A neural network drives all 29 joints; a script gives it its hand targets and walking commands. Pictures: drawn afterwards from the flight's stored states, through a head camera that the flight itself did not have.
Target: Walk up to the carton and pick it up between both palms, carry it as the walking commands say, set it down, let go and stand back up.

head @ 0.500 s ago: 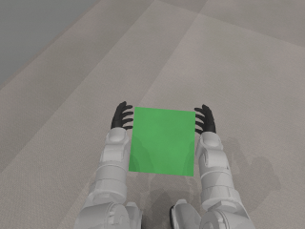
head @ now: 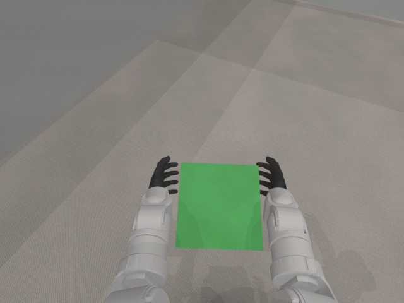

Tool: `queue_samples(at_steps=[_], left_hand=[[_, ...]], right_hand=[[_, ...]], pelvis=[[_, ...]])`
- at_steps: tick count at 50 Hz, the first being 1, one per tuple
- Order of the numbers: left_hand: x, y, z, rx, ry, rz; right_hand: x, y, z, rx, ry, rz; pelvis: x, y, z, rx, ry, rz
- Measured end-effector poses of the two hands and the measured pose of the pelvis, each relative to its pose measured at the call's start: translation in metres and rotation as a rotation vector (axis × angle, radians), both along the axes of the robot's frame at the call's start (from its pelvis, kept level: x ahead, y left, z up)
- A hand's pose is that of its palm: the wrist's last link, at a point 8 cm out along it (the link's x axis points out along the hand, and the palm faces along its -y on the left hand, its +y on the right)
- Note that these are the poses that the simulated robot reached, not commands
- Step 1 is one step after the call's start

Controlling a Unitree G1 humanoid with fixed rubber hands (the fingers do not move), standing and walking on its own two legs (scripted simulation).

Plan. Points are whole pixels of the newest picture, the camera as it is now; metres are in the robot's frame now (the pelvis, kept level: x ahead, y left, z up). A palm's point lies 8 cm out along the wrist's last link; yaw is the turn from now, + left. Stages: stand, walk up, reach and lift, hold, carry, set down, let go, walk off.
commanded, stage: reach and lift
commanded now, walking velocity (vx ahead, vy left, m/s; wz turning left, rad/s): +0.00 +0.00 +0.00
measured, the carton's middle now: (215, 211) +0.34 -0.03 -0.09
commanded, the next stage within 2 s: hold in 1.78 s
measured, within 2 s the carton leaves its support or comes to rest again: neither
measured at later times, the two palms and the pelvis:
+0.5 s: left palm (153, 184) +0.33 +0.10 +0.07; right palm (286, 187) +0.31 -0.15 +0.07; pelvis +0.01 +0.00 +0.01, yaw +0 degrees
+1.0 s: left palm (142, 190) +0.31 +0.12 +0.07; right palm (275, 184) +0.31 -0.13 +0.07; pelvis +0.00 -0.01 +0.01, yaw +0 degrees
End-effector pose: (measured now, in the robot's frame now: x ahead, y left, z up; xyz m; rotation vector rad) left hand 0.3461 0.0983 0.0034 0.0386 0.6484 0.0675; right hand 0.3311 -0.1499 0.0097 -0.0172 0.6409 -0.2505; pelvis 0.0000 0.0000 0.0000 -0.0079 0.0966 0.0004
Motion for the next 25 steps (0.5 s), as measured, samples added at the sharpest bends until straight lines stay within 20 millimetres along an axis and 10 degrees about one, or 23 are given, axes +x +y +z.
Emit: queue_samples(at_steps=[25], left_hand=[[-0.019,0.0,0.063,0.043,0.004,-0.013]], right_hand=[[-0.021,0.001,0.061,-0.004,0.005,0.017]], pelvis=[[0.007,0.0,0.012,-0.001,-0.217,0.0]])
